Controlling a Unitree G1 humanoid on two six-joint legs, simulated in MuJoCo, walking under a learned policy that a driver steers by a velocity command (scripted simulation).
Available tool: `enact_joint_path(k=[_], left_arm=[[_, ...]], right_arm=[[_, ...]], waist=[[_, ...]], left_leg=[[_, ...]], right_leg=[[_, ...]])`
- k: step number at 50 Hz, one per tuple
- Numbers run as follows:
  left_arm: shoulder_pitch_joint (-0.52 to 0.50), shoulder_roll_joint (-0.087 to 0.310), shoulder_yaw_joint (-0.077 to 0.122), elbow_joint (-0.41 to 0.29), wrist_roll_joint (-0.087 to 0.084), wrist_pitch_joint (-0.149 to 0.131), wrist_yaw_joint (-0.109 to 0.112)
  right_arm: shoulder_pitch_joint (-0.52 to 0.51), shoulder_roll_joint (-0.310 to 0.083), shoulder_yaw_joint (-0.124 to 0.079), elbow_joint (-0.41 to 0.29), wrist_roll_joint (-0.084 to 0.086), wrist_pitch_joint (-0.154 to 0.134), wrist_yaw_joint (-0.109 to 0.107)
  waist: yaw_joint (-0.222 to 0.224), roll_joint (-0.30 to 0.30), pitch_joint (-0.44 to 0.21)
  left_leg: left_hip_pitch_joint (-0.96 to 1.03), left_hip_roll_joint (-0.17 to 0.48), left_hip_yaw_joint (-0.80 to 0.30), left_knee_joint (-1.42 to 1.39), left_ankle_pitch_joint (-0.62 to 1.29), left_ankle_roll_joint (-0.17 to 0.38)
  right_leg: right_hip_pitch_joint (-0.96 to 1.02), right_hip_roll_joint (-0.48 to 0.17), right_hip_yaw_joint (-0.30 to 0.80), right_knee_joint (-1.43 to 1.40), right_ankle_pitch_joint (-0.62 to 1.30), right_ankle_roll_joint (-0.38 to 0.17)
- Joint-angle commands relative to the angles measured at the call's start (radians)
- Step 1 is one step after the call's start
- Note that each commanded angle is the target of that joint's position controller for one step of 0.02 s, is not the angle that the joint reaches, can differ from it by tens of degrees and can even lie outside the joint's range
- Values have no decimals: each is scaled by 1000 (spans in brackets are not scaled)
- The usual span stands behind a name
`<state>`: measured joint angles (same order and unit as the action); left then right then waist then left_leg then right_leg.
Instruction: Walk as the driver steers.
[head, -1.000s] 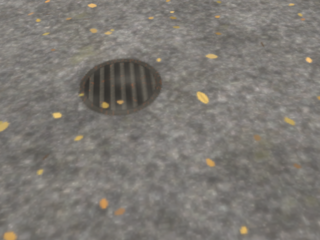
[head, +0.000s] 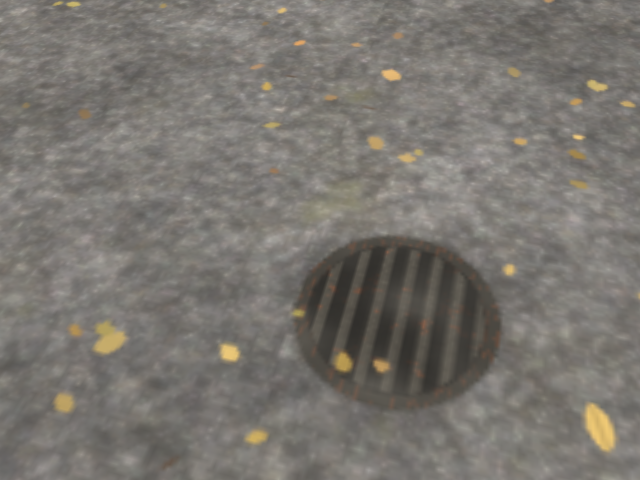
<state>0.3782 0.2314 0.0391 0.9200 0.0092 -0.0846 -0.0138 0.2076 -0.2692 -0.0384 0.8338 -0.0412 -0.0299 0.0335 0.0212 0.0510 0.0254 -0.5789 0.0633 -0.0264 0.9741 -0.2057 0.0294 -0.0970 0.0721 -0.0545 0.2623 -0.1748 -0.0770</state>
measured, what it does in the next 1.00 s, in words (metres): walks ahead: left foot, then right foot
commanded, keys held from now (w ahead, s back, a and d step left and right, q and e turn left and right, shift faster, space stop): w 0.06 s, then no key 0.94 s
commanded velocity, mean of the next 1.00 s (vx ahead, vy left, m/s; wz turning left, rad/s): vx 0.15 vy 0.00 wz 0.02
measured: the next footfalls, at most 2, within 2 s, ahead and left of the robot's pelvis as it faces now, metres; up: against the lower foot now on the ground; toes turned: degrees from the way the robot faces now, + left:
left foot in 0.22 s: +0.28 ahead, +0.11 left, +0.00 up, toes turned +2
right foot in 0.60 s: +0.23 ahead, -0.09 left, +0.00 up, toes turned -1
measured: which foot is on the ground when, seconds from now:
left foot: up 0.00-0.20, down 0.22-1.00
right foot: down 0.00-0.24, up 0.26-0.58, down 0.60-1.00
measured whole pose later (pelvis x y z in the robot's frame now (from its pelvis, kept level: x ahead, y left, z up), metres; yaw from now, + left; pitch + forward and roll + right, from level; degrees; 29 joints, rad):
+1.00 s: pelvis +0.21 +0.02 +0.00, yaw +0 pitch -2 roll +0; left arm 0.30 0.15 -0.01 1.12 0.01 -0.01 0.04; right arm 0.29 -0.17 0.00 1.11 -0.01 -0.01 -0.03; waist -0.01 -0.01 0.02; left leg -0.20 -0.03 0.06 0.37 -0.15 0.05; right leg -0.12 0.01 -0.01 0.39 -0.24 -0.01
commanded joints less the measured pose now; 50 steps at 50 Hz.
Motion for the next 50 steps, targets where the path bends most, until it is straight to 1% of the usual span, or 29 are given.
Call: enact_joint_path(k=[1,3,6,8,9,10,11,12,13,14,15,16,17,18,20,21,24,26,28,29,30,31,32,33,34,35,36,39,50], left_arm=[[15,120,23,-30,-5,-14,0],[45,130,25,-13,-4,-15,1],[80,127,20,16,1,-9,6],[72,130,18,28,4,-5,12],[57,135,19,29,3,-3,16],[37,137,19,30,-3,1,20],[38,129,15,31,-12,2,23],[52,96,2,-2,-20,0,27],[250,0,-16,31,-60,15,30],[197,104,10,61,-25,39,42],[108,91,11,39,-11,46,39],[58,69,7,35,3,51,37],[33,64,7,35,13,62,32],[55,51,5,48,21,77,27],[84,21,-2,75,17,97,26],[76,16,-4,80,16,105,29],[2,24,-8,82,16,123,41],[-28,31,-10,89,13,127,45],[-25,19,-16,107,15,121,46],[-20,16,-19,117,18,115,47],[-19,28,-22,120,24,105,49],[-11,54,-22,119,31,93,53],[-63,77,-18,131,7,87,51],[-88,37,-28,128,2,77,47],[-93,30,-31,130,-2,68,46],[-95,38,-28,135,-3,65,48],[-83,34,-29,141,-5,64,51],[-49,18,-32,160,-2,67,53],[-18,-3,-40,199,-1,69,58]], right_arm=[[-87,-32,4,-79,4,-8,6],[-153,-18,14,-97,9,-12,8],[-184,-9,21,-98,13,-20,-4],[-152,-22,18,-82,11,-29,-15],[-103,-35,13,-62,8,-35,-20],[-11,-48,5,-24,1,-44,-27],[91,-75,-3,14,-13,-59,-35],[217,-141,-16,35,-31,-70,-44],[221,-194,-32,42,-2,-55,-40],[194,-133,-24,29,48,-42,-33],[98,-87,-9,22,50,-39,-36],[26,-34,9,15,40,-37,-41],[-4,-14,18,18,39,-37,-50],[-15,-8,23,29,37,-36,-55],[-16,-22,24,42,27,-41,-54],[-16,-31,23,50,25,-42,-52],[7,-47,19,76,19,-29,-51],[17,-55,15,91,20,-13,-52],[3,-54,14,99,29,2,-54],[6,-47,15,104,33,7,-55],[25,-35,17,114,32,10,-56],[42,-24,16,118,33,12,-55],[82,9,18,130,45,18,-51],[90,0,18,153,38,19,-52],[101,-3,16,166,34,19,-53],[110,-6,16,178,33,17,-54],[107,-17,12,186,30,16,-54],[99,4,18,207,33,13,-58],[124,28,26,271,33,17,-69]], waist=[[-3,-122,40],[16,-125,42],[25,-124,39],[7,-142,15],[-14,-148,-4],[-56,-130,-39],[-96,-89,-94],[-125,9,-218],[-56,212,-403],[-73,46,-384],[-46,44,-233],[-22,16,-136],[-3,31,-84],[21,41,-79],[42,36,-107],[45,40,-110],[15,63,-88],[4,66,-62],[19,39,-26],[22,14,-6],[17,-17,14],[0,-54,29],[-53,-186,77],[-53,-174,68],[-57,-156,51],[-59,-138,37],[-52,-114,35],[-35,-71,35],[-29,-54,37]], left_leg=[[-57,24,48,-145,108,-25],[-19,12,71,-254,160,-24],[64,-33,99,-362,187,-10],[127,-55,87,-401,164,15],[181,-71,81,-433,151,30],[282,-91,85,-509,189,48],[445,-58,67,-571,352,68],[689,161,-119,-490,794,110],[901,414,-386,-453,1170,312],[791,352,-359,-496,1066,309],[665,302,-271,-558,927,280],[549,252,-213,-613,811,239],[461,214,-161,-654,764,212],[386,182,-113,-676,737,189],[328,156,-64,-690,695,183],[316,148,-55,-700,619,180],[287,134,-79,-742,260,167],[254,132,-111,-775,4,159],[206,122,-128,-779,-176,133],[177,112,-132,-776,-238,106],[160,98,-134,-767,-269,69],[167,67,-115,-722,-223,41],[262,-13,-35,-706,-109,25],[387,-13,-26,-665,-10,22],[445,-2,-32,-653,32,25],[463,7,-39,-653,46,28],[449,13,-47,-657,44,32],[401,20,-52,-677,28,30],[416,23,-49,-670,74,26]], right_leg=[[-4,-233,153,-151,254,-122],[7,-229,126,-143,302,-112],[49,-236,87,-54,583,-88],[88,-249,90,24,700,-66],[105,-247,96,79,743,-53],[111,-227,90,180,760,-34],[55,-187,65,323,662,-9],[-112,-136,30,559,270,19],[-294,7,26,872,-471,43],[-300,-20,124,908,-454,40],[-341,-47,125,904,-408,44],[-339,-79,124,845,-353,51],[-302,-99,122,787,-311,62],[-225,-102,110,742,-274,73],[-133,-87,83,670,-244,85],[-120,-89,75,614,-239,87],[-106,-92,56,469,-204,83],[-91,-93,49,405,-173,76],[-36,-88,34,285,-102,63],[2,-95,42,204,-57,53],[21,-137,96,131,-23,44],[7,-205,173,70,-45,29],[-158,-212,212,41,-135,9],[-234,-214,216,-4,-178,21],[-249,-200,197,-10,-164,37],[-231,-184,179,-5,-135,45],[-202,-174,166,10,-101,47],[-137,-169,152,35,-50,38],[-115,-167,141,43,-5,31]])
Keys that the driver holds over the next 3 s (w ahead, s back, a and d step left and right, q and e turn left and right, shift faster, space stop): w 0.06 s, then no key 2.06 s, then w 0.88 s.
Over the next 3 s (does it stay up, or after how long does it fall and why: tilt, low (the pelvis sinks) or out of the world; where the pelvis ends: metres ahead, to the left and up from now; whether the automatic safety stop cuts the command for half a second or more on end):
stays up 0.56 0.02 -0.01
